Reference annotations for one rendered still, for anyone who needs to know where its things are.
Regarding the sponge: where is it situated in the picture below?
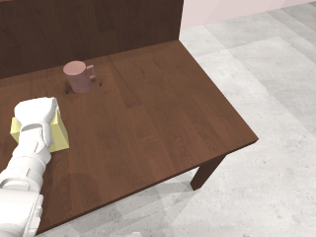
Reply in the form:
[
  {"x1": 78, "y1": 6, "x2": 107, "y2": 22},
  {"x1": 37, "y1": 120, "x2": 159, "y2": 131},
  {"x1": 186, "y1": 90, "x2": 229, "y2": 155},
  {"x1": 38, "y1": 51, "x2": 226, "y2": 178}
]
[{"x1": 10, "y1": 109, "x2": 69, "y2": 153}]

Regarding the left robot upper arm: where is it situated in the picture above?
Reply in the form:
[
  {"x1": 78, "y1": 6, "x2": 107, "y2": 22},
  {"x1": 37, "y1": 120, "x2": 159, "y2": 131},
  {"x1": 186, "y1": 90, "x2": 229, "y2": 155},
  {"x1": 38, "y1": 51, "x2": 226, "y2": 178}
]
[{"x1": 0, "y1": 188, "x2": 43, "y2": 237}]

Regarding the table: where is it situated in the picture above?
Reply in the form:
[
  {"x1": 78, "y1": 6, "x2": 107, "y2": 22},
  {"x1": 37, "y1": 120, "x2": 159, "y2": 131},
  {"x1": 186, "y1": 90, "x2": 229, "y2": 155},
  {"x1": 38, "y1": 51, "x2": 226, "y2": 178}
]
[{"x1": 0, "y1": 0, "x2": 259, "y2": 236}]

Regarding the left robot forearm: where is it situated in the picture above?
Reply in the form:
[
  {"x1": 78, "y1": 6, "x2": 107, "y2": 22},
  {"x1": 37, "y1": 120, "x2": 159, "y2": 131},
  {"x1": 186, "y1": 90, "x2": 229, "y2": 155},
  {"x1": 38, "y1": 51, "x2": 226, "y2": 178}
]
[{"x1": 0, "y1": 120, "x2": 51, "y2": 194}]

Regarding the robot left hand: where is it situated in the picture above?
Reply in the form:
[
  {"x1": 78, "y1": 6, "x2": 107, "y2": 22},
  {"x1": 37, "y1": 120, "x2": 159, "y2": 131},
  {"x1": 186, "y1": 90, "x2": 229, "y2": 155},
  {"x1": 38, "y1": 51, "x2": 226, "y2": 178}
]
[{"x1": 14, "y1": 97, "x2": 60, "y2": 144}]

